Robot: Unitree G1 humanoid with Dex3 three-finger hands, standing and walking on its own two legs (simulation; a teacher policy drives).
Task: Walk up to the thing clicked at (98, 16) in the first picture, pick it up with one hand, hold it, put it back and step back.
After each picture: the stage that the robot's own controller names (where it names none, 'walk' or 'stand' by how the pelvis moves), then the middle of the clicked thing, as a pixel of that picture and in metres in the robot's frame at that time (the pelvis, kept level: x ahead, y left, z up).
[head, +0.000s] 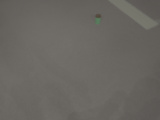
stand; (97, 19) +1.73 -0.23 -0.72
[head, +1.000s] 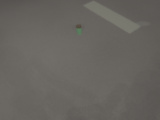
walk; (79, 29) +1.62 +0.12 -0.70
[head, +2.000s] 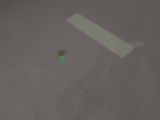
walk; (62, 56) +1.10 +0.27 -0.71
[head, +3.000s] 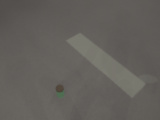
walk; (60, 91) +0.69 +0.20 -0.70
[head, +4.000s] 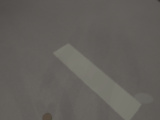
walk; out of the picture +0.42 +0.20 -0.70
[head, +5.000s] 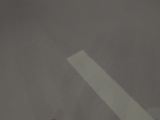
stand; out of the picture +0.40 +0.20 -0.72
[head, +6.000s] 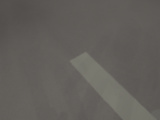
stand; out of the picture +0.39 +0.21 -0.72
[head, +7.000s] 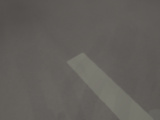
stand; out of the picture +0.38 +0.22 -0.72
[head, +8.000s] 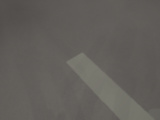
stand; out of the picture +0.38 +0.22 -0.72
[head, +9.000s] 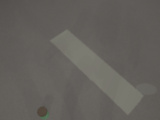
go down; (43, 113) +0.38 +0.25 -0.67
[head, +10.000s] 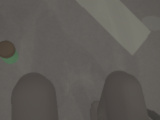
go down; (8, 53) +0.43 +0.28 -0.28
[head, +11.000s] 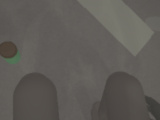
close in; (10, 53) +0.44 +0.28 -0.28
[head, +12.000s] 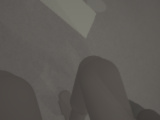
close in; out of the picture +0.42 +0.31 -0.22
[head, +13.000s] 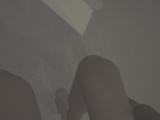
close; out of the picture +0.41 +0.32 -0.22
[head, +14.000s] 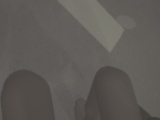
lift; out of the picture +0.38 +0.30 -0.15
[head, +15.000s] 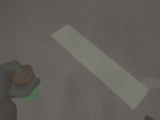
hold; (26, 84) +0.33 +0.19 +0.00
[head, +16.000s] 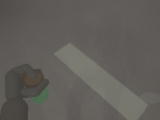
hold; (36, 87) +0.33 +0.17 -0.01
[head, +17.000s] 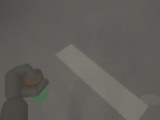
hold; (36, 86) +0.33 +0.18 -0.01
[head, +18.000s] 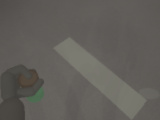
crouch; (32, 87) +0.34 +0.19 -0.03
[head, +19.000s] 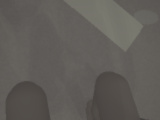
crouch; out of the picture +0.47 +0.29 -0.11
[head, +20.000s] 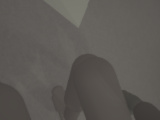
lower; out of the picture +0.42 +0.33 -0.23
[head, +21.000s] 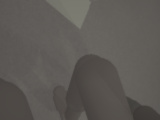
lower; out of the picture +0.42 +0.33 -0.22
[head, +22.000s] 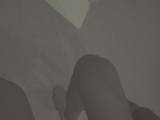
lower; out of the picture +0.42 +0.33 -0.23
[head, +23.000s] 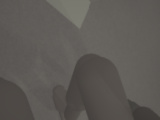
lower; out of the picture +0.42 +0.33 -0.23
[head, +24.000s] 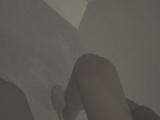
open; out of the picture +0.42 +0.32 -0.23
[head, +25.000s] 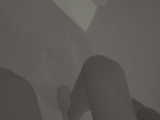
stand; out of the picture +0.42 +0.32 -0.23
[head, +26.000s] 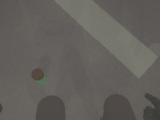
walk; (39, 76) +0.45 +0.25 -0.47
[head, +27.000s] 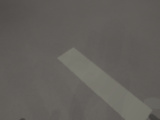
stand; out of the picture +0.39 +0.23 -0.67
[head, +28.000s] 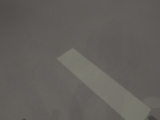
stand; out of the picture +0.40 +0.23 -0.67
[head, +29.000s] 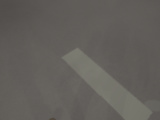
stand; out of the picture +0.40 +0.22 -0.69
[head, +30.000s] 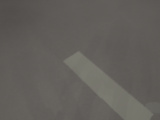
stand; out of the picture +0.40 +0.23 -0.72
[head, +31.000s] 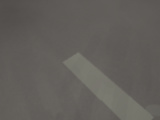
stand; out of the picture +0.38 +0.23 -0.73
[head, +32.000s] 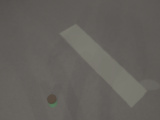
walk; (52, 101) +0.45 +0.17 -0.70
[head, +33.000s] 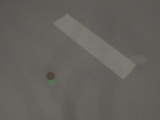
walk; (51, 78) +0.66 +0.24 -0.70
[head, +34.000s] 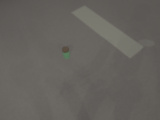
stand; (66, 52) +1.02 +0.21 -0.70
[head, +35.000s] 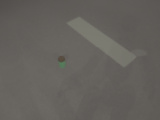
stand; (61, 62) +1.01 +0.20 -0.71
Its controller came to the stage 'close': yes
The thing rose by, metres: 0.70
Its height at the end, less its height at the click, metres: +0.00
